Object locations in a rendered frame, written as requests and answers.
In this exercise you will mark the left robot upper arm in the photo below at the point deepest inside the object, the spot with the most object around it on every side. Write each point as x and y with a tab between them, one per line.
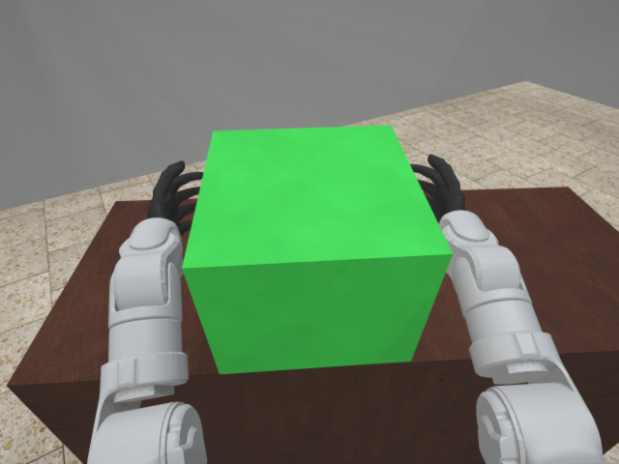
169	433

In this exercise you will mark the right robot hand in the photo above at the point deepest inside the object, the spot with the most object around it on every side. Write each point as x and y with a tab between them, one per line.
445	189

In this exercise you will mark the left robot hand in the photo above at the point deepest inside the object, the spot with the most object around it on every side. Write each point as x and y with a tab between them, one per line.
166	198

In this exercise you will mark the carton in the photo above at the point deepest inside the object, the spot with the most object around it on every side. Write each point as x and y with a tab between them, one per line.
312	247

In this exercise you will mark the right robot upper arm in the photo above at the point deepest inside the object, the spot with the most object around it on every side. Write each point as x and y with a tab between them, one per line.
542	423

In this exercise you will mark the robot right forearm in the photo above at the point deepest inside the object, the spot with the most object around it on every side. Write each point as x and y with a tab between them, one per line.
508	344

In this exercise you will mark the robot left forearm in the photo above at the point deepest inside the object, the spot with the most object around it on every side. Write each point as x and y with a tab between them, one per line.
145	356

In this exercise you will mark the pedestal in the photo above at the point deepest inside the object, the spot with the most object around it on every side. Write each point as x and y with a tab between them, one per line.
418	412

